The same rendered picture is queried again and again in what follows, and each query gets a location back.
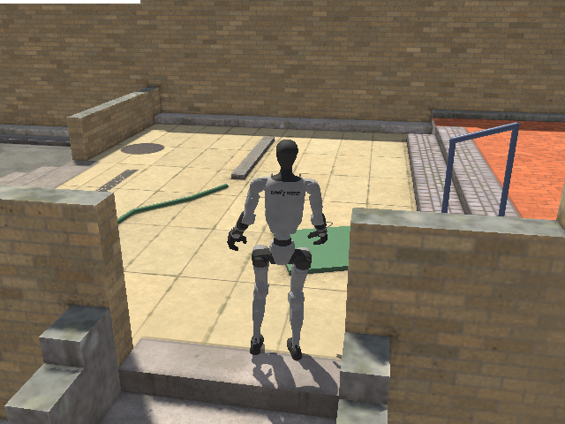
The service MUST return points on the humanoid robot head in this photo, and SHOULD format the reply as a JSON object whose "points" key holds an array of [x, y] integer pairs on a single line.
{"points": [[286, 153]]}

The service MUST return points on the robot left upper arm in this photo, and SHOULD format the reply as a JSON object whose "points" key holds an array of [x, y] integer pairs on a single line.
{"points": [[257, 185]]}

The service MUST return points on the robot left forearm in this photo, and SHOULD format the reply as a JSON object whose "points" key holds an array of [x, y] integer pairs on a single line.
{"points": [[239, 228]]}

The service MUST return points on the right robot hand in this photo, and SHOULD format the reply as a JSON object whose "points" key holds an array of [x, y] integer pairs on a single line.
{"points": [[322, 240]]}

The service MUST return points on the robot right forearm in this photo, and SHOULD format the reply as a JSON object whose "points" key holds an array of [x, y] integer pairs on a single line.
{"points": [[321, 229]]}

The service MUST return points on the left robot hand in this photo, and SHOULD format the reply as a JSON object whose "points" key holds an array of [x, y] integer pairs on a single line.
{"points": [[231, 241]]}

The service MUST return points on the left robot foot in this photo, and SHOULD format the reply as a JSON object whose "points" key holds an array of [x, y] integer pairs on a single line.
{"points": [[255, 347]]}

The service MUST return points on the robot right upper arm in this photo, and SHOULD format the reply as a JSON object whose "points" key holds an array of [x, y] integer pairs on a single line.
{"points": [[312, 187]]}

